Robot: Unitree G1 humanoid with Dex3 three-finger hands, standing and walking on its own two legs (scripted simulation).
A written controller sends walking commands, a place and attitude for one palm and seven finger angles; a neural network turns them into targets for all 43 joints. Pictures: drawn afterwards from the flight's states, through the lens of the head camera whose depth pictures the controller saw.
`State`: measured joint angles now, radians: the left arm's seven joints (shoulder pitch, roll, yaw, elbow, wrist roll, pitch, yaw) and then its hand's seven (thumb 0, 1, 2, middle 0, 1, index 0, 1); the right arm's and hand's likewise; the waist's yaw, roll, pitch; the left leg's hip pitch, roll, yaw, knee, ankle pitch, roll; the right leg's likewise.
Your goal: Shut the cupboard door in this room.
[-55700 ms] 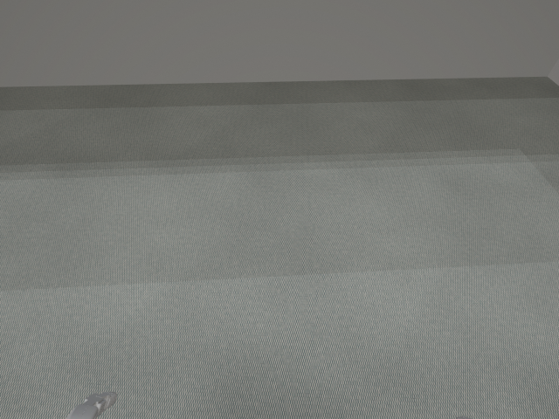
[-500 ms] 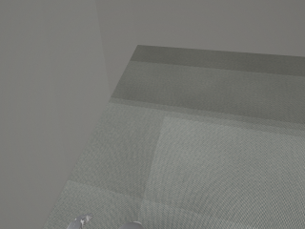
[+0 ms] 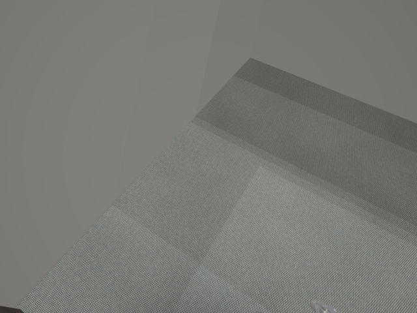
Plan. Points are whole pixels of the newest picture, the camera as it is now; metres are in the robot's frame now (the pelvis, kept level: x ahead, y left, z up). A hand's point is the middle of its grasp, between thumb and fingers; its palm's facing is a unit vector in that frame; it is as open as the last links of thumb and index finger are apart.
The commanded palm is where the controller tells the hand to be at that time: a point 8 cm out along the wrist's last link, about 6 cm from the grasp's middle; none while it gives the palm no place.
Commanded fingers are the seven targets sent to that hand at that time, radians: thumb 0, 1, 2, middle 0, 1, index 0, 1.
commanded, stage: turn or walk to find it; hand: left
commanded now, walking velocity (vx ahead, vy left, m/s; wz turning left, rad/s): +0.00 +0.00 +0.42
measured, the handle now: out of the picture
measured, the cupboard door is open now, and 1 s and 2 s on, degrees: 76 76 76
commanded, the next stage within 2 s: none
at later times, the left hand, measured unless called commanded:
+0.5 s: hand out of the picture +0.10 +0.16 -0.14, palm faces +0.20 -0.94 -0.28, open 7.4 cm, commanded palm none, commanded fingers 0.00 0.90 0.90 -0.20 -0.30 -0.20 -0.30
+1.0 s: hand out of the picture -0.05 +0.20 -0.17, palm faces +0.48 -0.85 -0.24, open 7.4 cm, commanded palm none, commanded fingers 0.00 0.90 0.90 -0.20 -0.30 -0.20 -0.30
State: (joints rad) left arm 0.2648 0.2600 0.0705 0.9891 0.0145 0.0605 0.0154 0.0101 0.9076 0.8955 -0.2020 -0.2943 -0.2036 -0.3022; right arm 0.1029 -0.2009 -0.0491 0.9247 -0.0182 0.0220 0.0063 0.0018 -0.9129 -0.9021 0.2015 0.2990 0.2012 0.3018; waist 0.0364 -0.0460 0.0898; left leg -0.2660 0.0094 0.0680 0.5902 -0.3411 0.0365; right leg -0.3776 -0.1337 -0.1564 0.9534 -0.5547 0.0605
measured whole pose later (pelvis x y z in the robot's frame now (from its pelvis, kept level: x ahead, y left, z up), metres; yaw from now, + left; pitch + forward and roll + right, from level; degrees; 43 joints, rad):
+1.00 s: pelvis +0.03 +0.00 +0.00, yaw +26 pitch +1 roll -1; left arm 0.25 0.26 0.07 0.99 0.01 0.06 0.01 0.01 0.91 0.90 -0.20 -0.29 -0.20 -0.30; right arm 0.11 -0.19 -0.04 0.92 -0.02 0.02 0.00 0.00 -0.91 -0.90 0.20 0.30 0.20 0.30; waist 0.03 -0.03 0.09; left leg -0.27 0.01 0.05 0.56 -0.31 0.04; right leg -0.42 -0.11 -0.11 1.06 -0.53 0.07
